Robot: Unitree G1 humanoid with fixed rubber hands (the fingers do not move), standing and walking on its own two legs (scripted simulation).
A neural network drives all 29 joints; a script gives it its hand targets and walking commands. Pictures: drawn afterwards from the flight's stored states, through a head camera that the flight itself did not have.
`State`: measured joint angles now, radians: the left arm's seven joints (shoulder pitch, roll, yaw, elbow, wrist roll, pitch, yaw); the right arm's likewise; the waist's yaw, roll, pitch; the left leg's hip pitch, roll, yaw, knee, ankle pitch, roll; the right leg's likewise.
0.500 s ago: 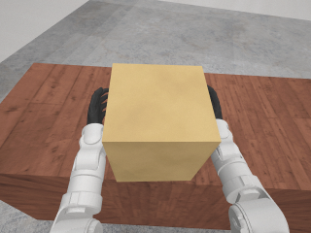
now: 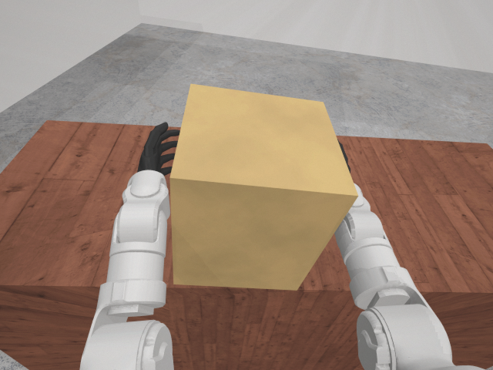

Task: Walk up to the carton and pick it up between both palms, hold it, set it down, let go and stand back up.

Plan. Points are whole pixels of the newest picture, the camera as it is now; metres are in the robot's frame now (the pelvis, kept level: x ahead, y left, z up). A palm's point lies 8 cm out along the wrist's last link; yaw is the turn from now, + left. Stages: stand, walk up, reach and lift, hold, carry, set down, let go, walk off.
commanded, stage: reach and lift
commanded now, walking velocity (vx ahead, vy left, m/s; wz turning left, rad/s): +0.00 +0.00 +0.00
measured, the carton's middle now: (247, 194) +0.36 +0.00 +0.13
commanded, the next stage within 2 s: hold in 1.02 s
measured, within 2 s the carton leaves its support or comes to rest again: neither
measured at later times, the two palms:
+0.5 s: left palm (156, 160) +0.38 +0.14 +0.18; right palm (344, 172) +0.38 -0.16 +0.16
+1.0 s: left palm (154, 155) +0.38 +0.14 +0.19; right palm (345, 167) +0.38 -0.16 +0.17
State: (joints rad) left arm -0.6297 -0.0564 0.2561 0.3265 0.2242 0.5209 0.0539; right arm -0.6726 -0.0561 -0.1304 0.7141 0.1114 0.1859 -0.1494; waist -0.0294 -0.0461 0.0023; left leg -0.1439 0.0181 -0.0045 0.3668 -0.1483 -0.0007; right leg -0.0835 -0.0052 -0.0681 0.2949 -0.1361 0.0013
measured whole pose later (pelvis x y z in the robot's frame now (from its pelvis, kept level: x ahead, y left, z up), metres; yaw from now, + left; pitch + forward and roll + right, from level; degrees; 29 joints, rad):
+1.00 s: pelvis +0.01 +0.00 +0.00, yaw +0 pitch -6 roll -1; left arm -0.61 -0.03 0.25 0.16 0.20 0.67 0.03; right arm -0.67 -0.09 -0.04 0.52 0.24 0.36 -0.22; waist -0.08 -0.03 0.02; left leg -0.10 0.02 -0.02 0.39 -0.18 0.00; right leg -0.02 0.00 -0.06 0.29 -0.16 0.00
